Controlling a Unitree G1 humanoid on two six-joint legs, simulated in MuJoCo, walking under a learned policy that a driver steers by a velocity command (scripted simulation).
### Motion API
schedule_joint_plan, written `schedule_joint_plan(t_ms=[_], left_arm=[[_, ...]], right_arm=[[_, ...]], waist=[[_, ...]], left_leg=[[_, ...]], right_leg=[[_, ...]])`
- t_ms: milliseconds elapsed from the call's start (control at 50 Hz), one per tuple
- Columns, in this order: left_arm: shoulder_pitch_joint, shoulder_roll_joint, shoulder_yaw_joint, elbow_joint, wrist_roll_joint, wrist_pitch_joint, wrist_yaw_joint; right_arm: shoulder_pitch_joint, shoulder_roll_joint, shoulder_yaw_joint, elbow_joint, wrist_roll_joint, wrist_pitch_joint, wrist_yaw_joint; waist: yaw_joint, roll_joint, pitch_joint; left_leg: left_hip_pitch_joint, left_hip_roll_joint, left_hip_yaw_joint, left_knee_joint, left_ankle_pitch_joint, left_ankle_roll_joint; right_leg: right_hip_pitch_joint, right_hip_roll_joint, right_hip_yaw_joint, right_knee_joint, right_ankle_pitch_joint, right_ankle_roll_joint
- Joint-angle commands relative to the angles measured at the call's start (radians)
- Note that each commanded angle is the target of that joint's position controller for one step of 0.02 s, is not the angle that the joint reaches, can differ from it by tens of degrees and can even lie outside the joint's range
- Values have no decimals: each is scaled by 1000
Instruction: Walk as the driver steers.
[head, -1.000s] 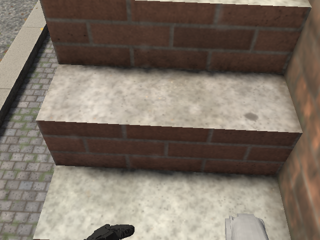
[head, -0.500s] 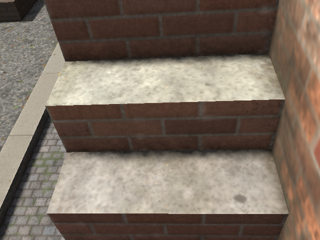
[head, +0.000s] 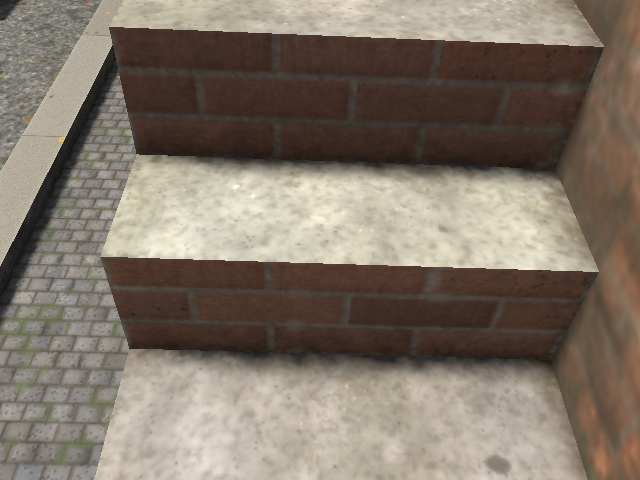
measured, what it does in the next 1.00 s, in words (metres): steps on the spot: right foot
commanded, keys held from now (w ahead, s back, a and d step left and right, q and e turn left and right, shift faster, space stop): shift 0.62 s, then w+shift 0.14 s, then shift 0.24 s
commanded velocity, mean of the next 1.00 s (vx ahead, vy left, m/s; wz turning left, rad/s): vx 0.14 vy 0.00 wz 0.00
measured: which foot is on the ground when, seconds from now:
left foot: down 0.00-1.00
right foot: up 0.00-0.08, down 0.10-1.00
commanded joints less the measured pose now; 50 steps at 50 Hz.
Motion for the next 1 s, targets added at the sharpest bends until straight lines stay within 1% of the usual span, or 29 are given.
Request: schedule_joint_plan(t_ms=[20, 40, 60, 80, 100, 120, 140, 160, 180, 200, 240, 320, 400, 560, 620, 640, 680, 700, 740, 780, 800, 820, 840, 860, 880, 900, 920, 960, 1000], left_arm=[[-5, -22, -20, -57, 11, 17, 13], [44, 10, -9, -53, 10, 13, 10], [113, 48, 6, -35, 12, -7, -5], [80, 54, 4, 2, 17, -28, -19], [97, 70, 1, 28, 16, -39, -28], [87, 62, -10, 54, 21, -42, -32], [103, 69, -7, 52, 13, -40, -24], [96, 89, 6, 20, -5, -27, -15], [58, 108, 18, 7, -12, -20, -8], [3, 118, 22, -14, -1, -13, -1], [-62, 123, 27, -47, 5, -16, 9], [62, 135, 42, -6, -9, -21, 12], [74, 134, 55, -16, -7, -15, 10], [75, 140, 63, -23, -1, -5, 6], [77, 140, 63, -5, -5, -10, -1], [92, 119, 57, 15, -4, -12, -2], [43, 206, 80, -1, -20, -10, 10], [-14, 220, 83, -32, -20, -9, 13], [-83, 218, 83, -62, -24, -18, 16], [-96, 178, 71, -60, -28, -23, 6], [-85, 140, 56, -50, -30, -23, 2], [-21, 103, 42, -35, -21, -26, -1], [35, 78, 29, -14, -10, -35, -2], [78, 73, 20, 5, -10, -46, -4], [83, 101, 19, 14, -12, -51, -6], [58, 126, 20, 22, -6, -60, -11], [58, 137, 19, 33, -5, -64, -17], [90, 148, 19, 58, -8, -65, -28], [87, 165, 22, 76, -11, -67, -33]], right_arm=[[-181, -194, -44, -94, 17, -14, -6], [-168, -194, -45, -95, 32, 5, -14], [-190, -157, -37, -121, 62, 34, -23], [-143, -130, -38, -123, 84, 54, -28], [-102, -131, -42, -130, 92, 69, -23], [-49, -70, -32, -126, 63, 79, -9], [96, 9, -23, -66, 42, 84, 15], [150, 6, -26, -21, 31, 88, 19], [67, -25, -27, -42, 38, 87, 23], [-58, -27, -22, -79, 43, 90, 18], [-174, -81, -23, -110, 44, 100, 4], [-214, -103, -28, -110, 55, 79, 10], [-181, -97, -28, -106, 52, 62, 26], [-156, -93, -28, -106, 49, 44, 42], [-140, -92, -26, -103, 47, 56, 31], [-119, -68, -19, -87, 46, 59, 29], [-104, -90, -29, -90, 55, 51, 20], [-126, -87, -27, -103, 51, 38, 17], [-131, -68, -21, -119, 46, 12, 17], [-79, -64, -18, -103, 48, 7, 17], [-55, -87, -23, -100, 55, 9, 17], [-60, -131, -33, -90, 48, 8, 21], [-82, -152, -39, -85, 52, 16, 22], [-119, -116, -30, -97, 52, 26, 25], [-157, -99, -26, -109, 51, 32, 26], [-156, -90, -20, -123, 48, 35, 25], [-132, -88, -17, -123, 41, 36, 25], [-90, -113, -16, -122, 37, 49, 23], [-68, -120, -17, -124, 40, 62, 23]], waist=[[75, 237, 0], [81, 249, -26], [101, 192, -20], [31, 180, -16], [-8, 145, -39], [-66, -2, -104], [-102, -211, -123], [-67, -198, -141], [-44, -131, -101], [-45, -78, -31], [-24, -21, 51], [23, -17, 72], [19, 16, 19], [8, 46, 10], [1, 60, 18], [-4, 61, -3], [-16, -19, 29], [-20, -56, 64], [-34, -92, 64], [-56, -68, 32], [-57, 2, 37], [-18, 144, 37], [9, 235, 47], [32, 232, 54], [41, 164, 54], [19, 88, 41], [3, 70, 15], [1, 110, -31], [-5, 114, -51]], left_leg=[[-183, 216, -64, -203, 680, 216], [-46, 216, -87, -143, 854, 207], [145, 150, -34, 13, 988, 160], [283, 139, -53, 71, 1038, 137], [282, 134, -78, 123, 836, 108], [135, 98, -71, 189, 262, 51], [-50, 46, -70, 224, -145, -4], [-83, 27, -82, 257, -231, -47], [-120, 39, -76, 210, -228, -71], [-130, 48, -81, 97, -153, -76], [-124, 53, -89, -28, 12, -66], [-127, 60, -98, -89, 59, -36], [-124, 53, -86, -109, 47, -28], [-115, 52, -84, -111, 56, -4], [-86, 55, -95, -121, 65, 7], [-55, 47, -90, -138, -15, 16], [-101, -18, -22, -38, -186, 46], [-130, -32, -3, 12, -148, 55], [-103, -39, 25, 105, -35, 71], [-60, -19, -1, 58, -45, 105], [-61, 18, -71, -58, -109, 117], [-50, 80, -209, -170, -210, 139], [-38, 119, -277, -218, -216, 155], [-55, 113, -267, -216, -141, 145], [-79, 78, -204, -183, 3, 120], [-56, 56, -154, -152, 179, 96], [-8, 45, -119, -129, 373, 73], [89, 42, -104, -102, 645, 62], [131, 45, -94, -101, 692, 60]], right_leg=[[339, -22, -93, -410, -131, -7], [332, -10, -79, -580, -185, -24], [289, 17, -72, -902, -32, -41], [259, 82, -123, -1110, 143, -37], [354, 33, -53, -1221, 413, -48], [551, -71, 52, -1155, 1009, -44], [721, -191, 130, -993, 1532, -90], [703, -216, 140, -973, 1368, -188], [654, -188, 131, -1015, 1040, -207], [577, -146, 118, -1047, 803, -181], [503, -97, 72, -1091, 529, -120], [568, -67, 41, -1146, 391, -86], [622, -53, 33, -1165, 314, -97], [584, -36, 6, -1182, 214, -88], [550, -37, 2, -1187, 153, -74], [527, -32, 2, -1221, -26, -80], [458, -60, 66, -1282, -362, -148], [399, -88, 100, -1308, -427, -176], [314, -123, 112, -1304, -413, -214], [278, -111, 71, -1219, -348, -210], [293, -62, 8, -1144, -266, -182], [295, 5, -69, -1032, -154, -141], [298, 11, -81, -984, -54, -122], [367, -7, -56, -1036, 8, -117], [445, -13, -50, -1083, 52, -116], [486, -19, -34, -1103, 106, -108], [512, -31, -27, -1116, 207, -96], [546, -31, -39, -1108, 316, -60], [564, -34, -39, -1114, 356, -39]])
